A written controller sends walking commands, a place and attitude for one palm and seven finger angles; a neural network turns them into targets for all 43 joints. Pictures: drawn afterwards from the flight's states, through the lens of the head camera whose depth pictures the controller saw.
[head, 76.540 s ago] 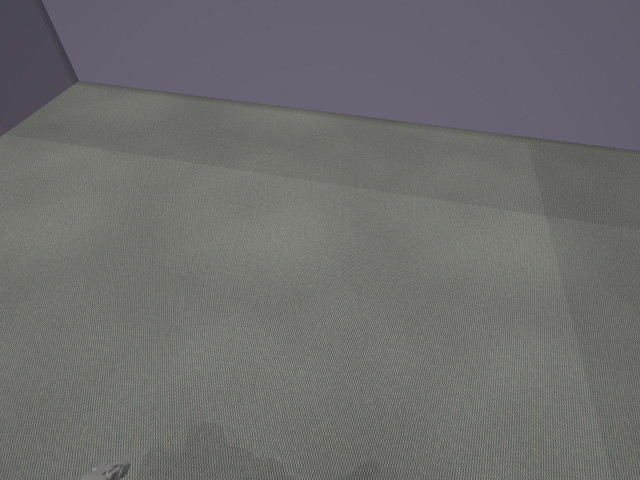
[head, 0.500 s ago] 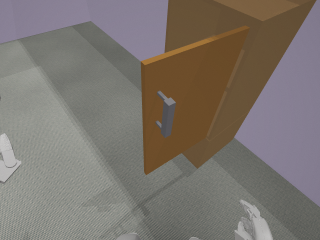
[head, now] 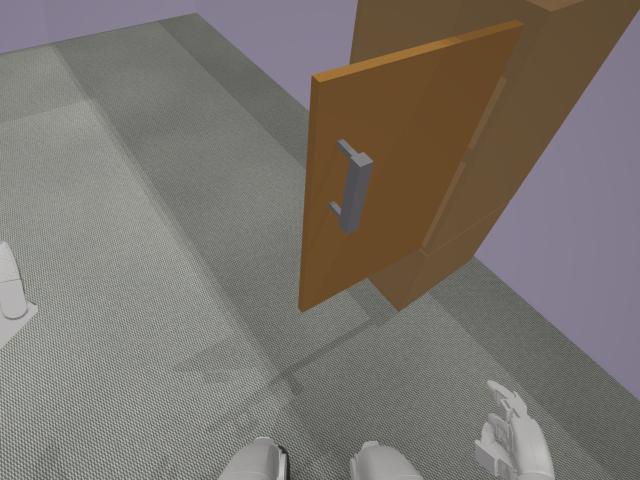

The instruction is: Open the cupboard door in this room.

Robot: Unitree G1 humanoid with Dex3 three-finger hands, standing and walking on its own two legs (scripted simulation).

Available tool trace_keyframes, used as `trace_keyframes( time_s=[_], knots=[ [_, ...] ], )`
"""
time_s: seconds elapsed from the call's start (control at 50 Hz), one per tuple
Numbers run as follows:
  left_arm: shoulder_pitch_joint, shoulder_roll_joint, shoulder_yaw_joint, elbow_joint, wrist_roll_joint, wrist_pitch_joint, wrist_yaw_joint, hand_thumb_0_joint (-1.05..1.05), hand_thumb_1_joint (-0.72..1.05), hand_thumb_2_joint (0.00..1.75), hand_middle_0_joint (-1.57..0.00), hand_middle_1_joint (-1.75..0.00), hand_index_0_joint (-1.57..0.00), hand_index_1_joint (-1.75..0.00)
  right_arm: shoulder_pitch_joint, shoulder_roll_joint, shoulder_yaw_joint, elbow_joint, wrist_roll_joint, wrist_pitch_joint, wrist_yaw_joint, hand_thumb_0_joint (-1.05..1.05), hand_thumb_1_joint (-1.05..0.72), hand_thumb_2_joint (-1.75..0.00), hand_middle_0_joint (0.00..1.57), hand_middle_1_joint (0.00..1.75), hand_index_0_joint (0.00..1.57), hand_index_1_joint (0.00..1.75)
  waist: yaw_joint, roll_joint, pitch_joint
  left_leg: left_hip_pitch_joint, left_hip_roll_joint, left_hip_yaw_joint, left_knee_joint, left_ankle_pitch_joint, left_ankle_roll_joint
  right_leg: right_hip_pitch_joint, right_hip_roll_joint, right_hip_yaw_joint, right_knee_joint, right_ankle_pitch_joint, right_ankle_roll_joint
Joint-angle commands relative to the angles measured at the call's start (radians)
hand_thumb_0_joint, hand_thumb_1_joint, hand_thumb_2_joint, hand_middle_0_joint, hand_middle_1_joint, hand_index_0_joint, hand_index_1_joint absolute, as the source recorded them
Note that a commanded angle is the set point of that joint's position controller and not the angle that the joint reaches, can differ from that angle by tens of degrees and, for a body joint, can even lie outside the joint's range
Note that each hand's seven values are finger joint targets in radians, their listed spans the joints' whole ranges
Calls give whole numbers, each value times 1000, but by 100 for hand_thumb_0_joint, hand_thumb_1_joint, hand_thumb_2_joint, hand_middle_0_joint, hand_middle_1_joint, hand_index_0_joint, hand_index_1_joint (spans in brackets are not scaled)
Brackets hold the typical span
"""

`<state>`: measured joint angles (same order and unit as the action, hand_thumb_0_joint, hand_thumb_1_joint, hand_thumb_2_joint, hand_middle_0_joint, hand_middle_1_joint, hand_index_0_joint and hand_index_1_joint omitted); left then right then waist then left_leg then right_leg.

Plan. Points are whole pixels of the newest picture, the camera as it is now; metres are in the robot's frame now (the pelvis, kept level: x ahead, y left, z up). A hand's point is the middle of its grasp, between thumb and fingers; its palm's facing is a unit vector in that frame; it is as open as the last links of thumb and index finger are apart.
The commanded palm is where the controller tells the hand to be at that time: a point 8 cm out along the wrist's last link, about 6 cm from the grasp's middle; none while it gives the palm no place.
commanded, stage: step back with the hand held close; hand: left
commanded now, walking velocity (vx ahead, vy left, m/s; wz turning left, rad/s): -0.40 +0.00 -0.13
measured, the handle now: (346, 187) +0.51 -0.02 +0.05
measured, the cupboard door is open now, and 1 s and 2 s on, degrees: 86 86 86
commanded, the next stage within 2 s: stop stepping back and stand still in 0.16 s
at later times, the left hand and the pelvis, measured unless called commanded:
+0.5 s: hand (57, 383) +0.16 +0.20 +0.19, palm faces +0.16 -0.86 -0.49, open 7.4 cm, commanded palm +0.10 +0.26 +0.20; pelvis -0.10 -0.01 +0.02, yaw -11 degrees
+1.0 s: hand out of the picture +0.10 +0.24 +0.19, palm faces +0.28 -0.84 -0.47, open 7.4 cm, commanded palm +0.05 +0.29 +0.20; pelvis -0.14 +0.02 +0.02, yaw -10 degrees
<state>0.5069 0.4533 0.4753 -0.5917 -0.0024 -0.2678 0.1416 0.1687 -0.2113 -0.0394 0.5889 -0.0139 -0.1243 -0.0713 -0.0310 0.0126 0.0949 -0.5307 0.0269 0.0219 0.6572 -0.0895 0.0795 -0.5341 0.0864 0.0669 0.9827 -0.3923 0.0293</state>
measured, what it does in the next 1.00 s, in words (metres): walks backwards: right foot, then left foot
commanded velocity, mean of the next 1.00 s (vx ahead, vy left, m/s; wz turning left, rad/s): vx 0.02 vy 0.03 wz -0.01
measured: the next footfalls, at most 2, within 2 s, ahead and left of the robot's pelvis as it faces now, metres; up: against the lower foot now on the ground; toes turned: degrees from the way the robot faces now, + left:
right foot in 0.24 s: -0.16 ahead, -0.15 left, +0.00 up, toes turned -5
left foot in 0.36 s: +0.05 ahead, +0.05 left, +0.00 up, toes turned -9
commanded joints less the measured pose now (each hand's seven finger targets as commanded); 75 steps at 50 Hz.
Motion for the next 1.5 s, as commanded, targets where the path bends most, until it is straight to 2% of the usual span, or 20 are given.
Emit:
trace_keyframes(
  time_s=[0.0,0.14,0.18,0.22,0.26,0.3,0.34,0.36,0.38,0.48,0.54,0.56,0.58,0.6,0.68,0.78,0.86,0.92,1.02,1.48],
  knots=[
    [43,144,146,-179,-50,-47,42,0,90,90,-20,-30,-20,-30,-66,-123,-60,-109,13,-104,8,0,-90,-90,20,30,20,30,44,149,-254,79,296,-248,-437,-402,59,172,-2,-28,258,-136,-13],
    [-92,126,40,-173,-56,-36,26,0,90,90,-20,-30,-20,-30,-53,-113,-24,-53,-8,-100,16,0,-90,-90,20,30,20,30,43,238,-267,312,210,-117,-490,-276,-87,305,-24,-110,-528,-168,-86],
    [-123,189,71,-175,-57,-60,20,0,90,90,-20,-30,-20,-30,-52,-84,-13,-41,0,-71,19,0,-90,-90,20,30,20,30,37,-65,-244,399,82,-14,-43,-123,-138,119,-292,249,-810,19,-193],
    [-174,339,179,-205,-22,-79,36,0,90,90,-20,-30,-20,-30,-122,-72,29,-72,-33,-88,19,0,-90,-90,20,30,20,30,75,-201,-174,179,2,28,253,-316,-147,126,-466,341,-771,559,-238],
    [-140,221,102,-129,-28,-37,10,0,90,90,-20,-30,-20,-30,-94,-70,13,-82,13,-72,-6,0,-90,-90,20,30,20,30,43,-332,-223,69,-28,-3,262,-302,-120,383,-338,82,-560,995,-166],
    [-21,168,90,-83,-47,17,-1,0,90,90,-20,-30,-20,-30,-86,-78,29,-89,23,-52,-30,0,-90,-90,20,30,20,30,4,-117,-222,267,-78,60,-63,-48,-106,341,-218,-65,-415,878,-74],
    [51,178,104,-142,-64,32,-8,0,90,90,-20,-30,-20,-30,-55,-138,0,-105,25,-66,-22,0,-90,-90,20,30,20,30,24,245,-307,504,152,-204,-284,498,-17,202,-75,-114,-185,104,-4],
    [14,139,67,-166,-74,5,-14,0,90,90,-20,-30,-20,-30,-19,-128,1,-104,27,-83,-5,0,-90,-90,20,30,20,30,28,206,-272,445,200,-275,-371,405,9,225,-35,-48,-123,-232,-27],
    [39,163,105,-122,-60,1,-3,0,90,90,-20,-30,-20,-30,-35,-134,-7,-107,9,-102,-2,0,-90,-90,20,30,20,30,43,172,-246,430,239,-375,-412,253,26,159,-17,-48,-122,-229,-18],
    [217,178,137,-212,-59,12,18,0,90,90,-20,-30,-20,-30,-38,-118,8,-135,-1,-94,-1,0,-90,-90,20,30,20,30,34,264,-199,118,144,-197,-568,-441,-17,425,-36,-137,-314,-88,-35],
    [183,201,145,-149,-40,16,26,0,90,90,-20,-30,-20,-30,-51,-134,-3,-141,-7,-59,-9,0,-90,-90,20,30,20,30,30,202,-135,-75,69,-105,-470,-535,-62,587,-54,-167,-511,-50,-62],
    [173,194,131,-116,-37,15,24,0,90,90,-20,-30,-20,-30,-39,-118,-5,-135,-8,-47,-9,0,-90,-90,20,30,20,30,24,32,-124,-11,12,-67,-254,-430,-78,482,-150,-56,-675,-84,-97],
    [133,220,147,-102,-39,8,23,0,90,90,-20,-30,-20,-30,-32,-124,-14,-123,-8,-33,-8,0,-90,-90,20,30,20,30,24,-163,-131,78,-44,-37,121,-312,-97,247,-379,269,-850,-277,-185],
    [23,220,141,-137,-45,2,27,0,90,90,-20,-30,-20,-30,-23,-137,-23,-105,-8,-31,-9,0,-90,-90,20,30,20,30,23,-241,-96,23,-30,-69,354,-296,-107,112,-495,413,-906,-393,-230],
    [-81,126,35,27,-14,0,21,0,90,90,-20,-30,-20,-30,12,-123,-7,-57,2,-57,-25,0,-90,-90,20,30,20,30,-5,-83,-92,71,30,-3,277,-223,-84,125,-355,146,-801,-236,-160],
    [-79,125,27,-12,-1,1,40,0,90,90,-20,-30,-20,-30,2,-110,3,-50,-5,-97,-43,0,-90,-90,20,30,20,30,28,-119,-105,226,-13,77,-132,-260,-45,250,-305,100,-725,-121,-139],
    [-27,145,66,-107,-22,-10,38,0,90,90,-20,-30,-20,-30,-13,-136,-9,-96,8,-89,-32,0,-90,-90,20,30,20,30,35,29,-171,323,91,-59,-257,11,-26,340,-164,-13,-512,237,-53],
    [-18,134,73,-77,-22,-12,25,0,90,90,-20,-30,-20,-30,-16,-112,9,-88,12,-81,-19,0,-90,-90,20,30,20,30,23,94,-99,220,86,-43,-286,-106,-33,321,-132,-48,-505,192,-39],
    [-31,105,50,-13,-27,-10,19,0,90,90,-20,-30,-20,-30,-14,-113,7,-91,14,-89,-9,0,-90,-90,20,30,20,30,25,10,-120,220,63,-20,-271,-158,-46,347,-137,-28,-544,216,-36],
    [24,103,52,-49,-28,-6,19,0,90,90,-20,-30,-20,-30,-31,-117,0,-116,13,-69,-13,0,-90,-90,20,30,20,30,33,53,-158,237,45,-24,-333,-98,-72,418,-126,-78,-589,289,-20]
  ],
)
